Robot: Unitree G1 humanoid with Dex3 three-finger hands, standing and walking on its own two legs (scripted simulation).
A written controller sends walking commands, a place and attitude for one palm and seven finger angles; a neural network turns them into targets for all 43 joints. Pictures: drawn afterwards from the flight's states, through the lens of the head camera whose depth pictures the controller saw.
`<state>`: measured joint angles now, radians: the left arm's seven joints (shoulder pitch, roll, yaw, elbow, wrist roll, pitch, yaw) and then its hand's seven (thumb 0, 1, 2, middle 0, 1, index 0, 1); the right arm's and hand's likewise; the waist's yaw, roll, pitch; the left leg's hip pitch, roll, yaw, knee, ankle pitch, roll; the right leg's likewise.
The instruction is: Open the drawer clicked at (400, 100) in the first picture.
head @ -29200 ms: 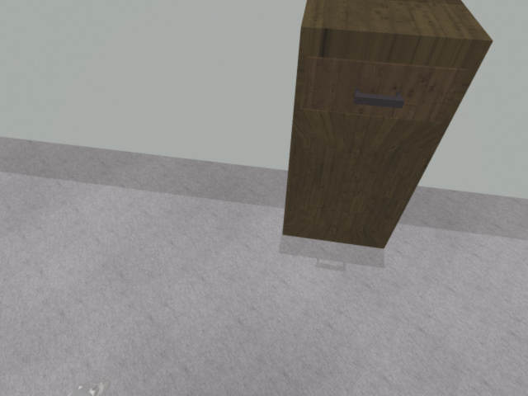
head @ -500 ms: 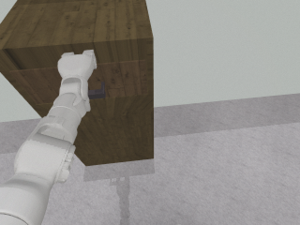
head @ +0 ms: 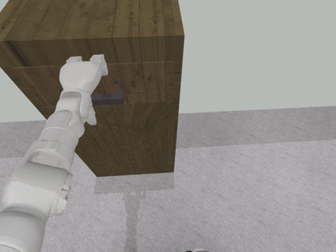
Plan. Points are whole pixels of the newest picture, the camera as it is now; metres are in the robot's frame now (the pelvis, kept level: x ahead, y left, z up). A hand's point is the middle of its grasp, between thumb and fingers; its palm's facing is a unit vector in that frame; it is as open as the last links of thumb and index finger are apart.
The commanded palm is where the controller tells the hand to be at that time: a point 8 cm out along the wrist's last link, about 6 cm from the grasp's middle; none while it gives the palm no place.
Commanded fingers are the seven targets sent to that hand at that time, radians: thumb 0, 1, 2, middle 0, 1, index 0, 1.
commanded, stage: re-aim the fingers above the handle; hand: left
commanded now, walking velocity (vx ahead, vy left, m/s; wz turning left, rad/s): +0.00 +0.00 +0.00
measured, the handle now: (100, 94) +0.54 +0.17 +0.02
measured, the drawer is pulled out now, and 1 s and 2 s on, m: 0.00 0.00 0.00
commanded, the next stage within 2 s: none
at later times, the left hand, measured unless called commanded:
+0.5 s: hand (90, 93) +0.49 +0.18 +0.07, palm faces -0.01 -0.03 -1.00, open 13.8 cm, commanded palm +0.47 +0.19 +0.13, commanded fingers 0.00 -0.50 0.30 -0.30 -1.20 -0.30 -1.20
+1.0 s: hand (93, 97) +0.47 +0.16 +0.08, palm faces -0.02 -0.03 -1.00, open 13.8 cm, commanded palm +0.45 +0.19 +0.14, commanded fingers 0.00 -0.50 0.30 -0.30 -1.20 -0.30 -1.20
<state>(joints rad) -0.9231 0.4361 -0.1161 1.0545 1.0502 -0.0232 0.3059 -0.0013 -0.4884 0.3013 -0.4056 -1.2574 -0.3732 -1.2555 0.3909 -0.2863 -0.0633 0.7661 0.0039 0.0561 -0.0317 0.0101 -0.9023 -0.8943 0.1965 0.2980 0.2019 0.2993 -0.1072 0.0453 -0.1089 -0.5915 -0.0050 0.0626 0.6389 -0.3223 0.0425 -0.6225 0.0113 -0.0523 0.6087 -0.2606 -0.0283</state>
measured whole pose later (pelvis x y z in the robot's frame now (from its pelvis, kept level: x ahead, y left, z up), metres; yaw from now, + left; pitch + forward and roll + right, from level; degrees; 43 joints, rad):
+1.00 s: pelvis +0.02 -0.01 +0.01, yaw +0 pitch +11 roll +0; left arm -0.74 0.38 -0.14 0.86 1.03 -0.01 0.20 0.00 -0.49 0.30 -0.32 -1.20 -0.32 -1.20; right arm 0.28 -0.26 -0.06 0.71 0.02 0.11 -0.02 0.01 -0.90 -0.89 0.20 0.30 0.20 0.30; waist -0.05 0.06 -0.10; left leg -0.43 -0.01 0.06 0.55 -0.32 0.03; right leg -0.48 0.02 -0.05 0.56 -0.28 -0.04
